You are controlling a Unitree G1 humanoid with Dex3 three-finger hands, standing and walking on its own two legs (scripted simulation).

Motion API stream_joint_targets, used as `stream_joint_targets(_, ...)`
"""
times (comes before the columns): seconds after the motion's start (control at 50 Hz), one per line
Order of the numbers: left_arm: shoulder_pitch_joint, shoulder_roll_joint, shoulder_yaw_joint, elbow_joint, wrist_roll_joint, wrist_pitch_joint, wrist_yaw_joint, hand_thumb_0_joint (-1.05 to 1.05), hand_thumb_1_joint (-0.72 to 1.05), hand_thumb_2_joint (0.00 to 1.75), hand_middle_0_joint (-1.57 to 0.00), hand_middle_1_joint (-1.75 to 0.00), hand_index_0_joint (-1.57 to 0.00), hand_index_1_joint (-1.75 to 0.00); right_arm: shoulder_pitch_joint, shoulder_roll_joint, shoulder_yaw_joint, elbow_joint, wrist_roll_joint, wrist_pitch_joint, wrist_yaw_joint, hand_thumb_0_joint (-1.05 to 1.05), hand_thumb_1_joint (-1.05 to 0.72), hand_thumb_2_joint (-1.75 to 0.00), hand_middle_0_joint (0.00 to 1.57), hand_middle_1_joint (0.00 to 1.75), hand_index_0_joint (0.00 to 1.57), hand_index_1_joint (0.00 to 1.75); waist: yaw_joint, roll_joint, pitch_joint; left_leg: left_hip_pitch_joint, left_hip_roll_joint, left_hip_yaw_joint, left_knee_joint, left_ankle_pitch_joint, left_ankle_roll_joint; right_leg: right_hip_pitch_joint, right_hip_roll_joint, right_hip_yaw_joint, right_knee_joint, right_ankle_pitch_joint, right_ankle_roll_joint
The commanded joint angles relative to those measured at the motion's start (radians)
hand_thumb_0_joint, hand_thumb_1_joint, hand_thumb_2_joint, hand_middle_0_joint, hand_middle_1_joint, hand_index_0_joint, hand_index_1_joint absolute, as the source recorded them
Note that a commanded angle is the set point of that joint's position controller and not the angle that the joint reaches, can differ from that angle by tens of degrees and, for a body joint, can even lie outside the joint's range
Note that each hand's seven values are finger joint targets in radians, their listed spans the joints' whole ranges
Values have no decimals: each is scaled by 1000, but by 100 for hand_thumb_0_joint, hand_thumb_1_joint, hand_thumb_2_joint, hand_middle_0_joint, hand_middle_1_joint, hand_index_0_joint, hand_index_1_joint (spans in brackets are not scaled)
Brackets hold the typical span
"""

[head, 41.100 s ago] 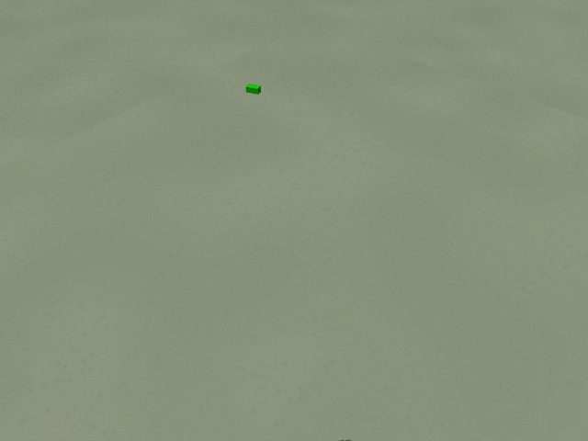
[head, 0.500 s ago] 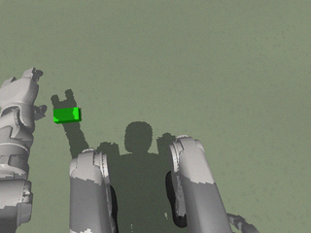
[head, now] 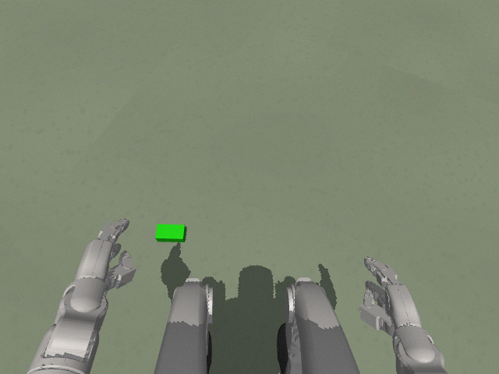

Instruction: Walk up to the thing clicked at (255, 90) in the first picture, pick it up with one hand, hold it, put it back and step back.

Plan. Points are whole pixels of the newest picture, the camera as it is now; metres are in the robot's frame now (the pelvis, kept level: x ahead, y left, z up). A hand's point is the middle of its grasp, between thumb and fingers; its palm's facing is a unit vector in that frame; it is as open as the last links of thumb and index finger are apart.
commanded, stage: home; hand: left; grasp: from above
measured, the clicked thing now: (171, 233) +0.49 +0.24 -0.54
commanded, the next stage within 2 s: none
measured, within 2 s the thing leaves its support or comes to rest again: rests again in 1.92 s
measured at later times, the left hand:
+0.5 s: hand (89, 284) +0.23 +0.19 +0.10, palm faces +0.09 -0.98 -0.20, open 7.4 cm
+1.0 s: hand (84, 304) +0.21 +0.18 +0.11, palm faces +0.09 -0.98 -0.19, open 7.4 cm
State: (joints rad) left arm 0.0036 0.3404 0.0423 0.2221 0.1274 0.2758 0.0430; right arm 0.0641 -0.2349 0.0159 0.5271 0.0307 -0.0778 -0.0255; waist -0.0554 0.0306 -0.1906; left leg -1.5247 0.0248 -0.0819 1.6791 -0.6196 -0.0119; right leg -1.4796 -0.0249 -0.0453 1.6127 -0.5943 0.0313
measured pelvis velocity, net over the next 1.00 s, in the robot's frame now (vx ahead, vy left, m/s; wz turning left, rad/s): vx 0.06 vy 0.00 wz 0.05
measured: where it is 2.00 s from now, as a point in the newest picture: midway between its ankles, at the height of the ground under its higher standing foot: outside the picture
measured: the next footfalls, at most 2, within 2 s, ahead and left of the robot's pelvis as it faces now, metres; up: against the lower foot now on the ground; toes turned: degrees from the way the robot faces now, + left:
none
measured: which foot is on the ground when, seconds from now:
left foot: down 0.00-1.00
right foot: down 0.00-1.00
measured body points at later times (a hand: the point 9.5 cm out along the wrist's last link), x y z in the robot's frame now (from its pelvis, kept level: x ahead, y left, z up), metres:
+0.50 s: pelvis +0.07 +0.00 +0.15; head +0.08 +0.01 +0.60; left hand +0.23 +0.24 +0.12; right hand +0.21 -0.24 +0.08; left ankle +0.07 +0.12 -0.53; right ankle +0.08 -0.14 -0.53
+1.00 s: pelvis +0.06 +0.00 +0.15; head +0.07 +0.00 +0.60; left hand +0.21 +0.24 +0.13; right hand +0.23 -0.23 +0.09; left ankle +0.07 +0.12 -0.53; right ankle +0.08 -0.14 -0.53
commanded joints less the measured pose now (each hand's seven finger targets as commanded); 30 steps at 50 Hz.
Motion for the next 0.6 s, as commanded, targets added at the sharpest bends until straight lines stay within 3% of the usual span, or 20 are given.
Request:
stream_joint_targets(0.0,-60,126,87,-276,-79,12,40,0,90,90,-20,-30,-20,-30,64,-142,-52,-116,14,-58,-50,0,-90,-90,20,30,20,30,-19,91,-364,466,-7,-22,-416,-32,28,322,31,14,-355,20,-48)
stream_joint_targets(0.04,10,90,79,-289,-106,37,49,0,90,90,-20,-30,-20,-30,88,-128,-39,-117,16,-68,-68,0,-90,-90,20,30,20,30,-30,72,-344,523,-7,-27,-463,39,25,395,31,8,-405,78,-47)
stream_joint_targets(0.16,172,26,81,-348,-171,87,50,0,90,90,-20,-30,-20,-30,135,-108,-18,-117,12,-105,-126,0,-90,-90,20,30,20,30,-20,86,-284,697,-3,-23,-594,257,13,571,35,-7,-521,248,-45)
stream_joint_targets(0.24,280,0,79,-404,-196,109,43,0,90,90,-20,-30,-20,-30,168,-100,-13,-133,5,-127,-148,0,-90,-90,20,30,20,30,-8,71,-224,768,-9,-1,-675,300,16,693,38,-14,-626,292,-39)
stream_joint_targets(0.42,485,-30,56,-530,-193,146,20,0,90,90,-20,-30,-20,-30,193,-87,-21,-165,-7,-168,-172,0,-90,-90,20,30,20,30,5,35,-108,891,-17,24,-791,399,17,851,50,-32,-775,362,-35)
stream_joint_targets(0.58,467,-26,39,-547,-180,151,-15,0,90,90,-20,-30,-20,-30,173,-104,-32,-163,-18,-203,-173,0,-90,-90,20,30,20,30,-3,0,-16,906,-22,37,-841,323,23,849,47,-39,-825,289,-29)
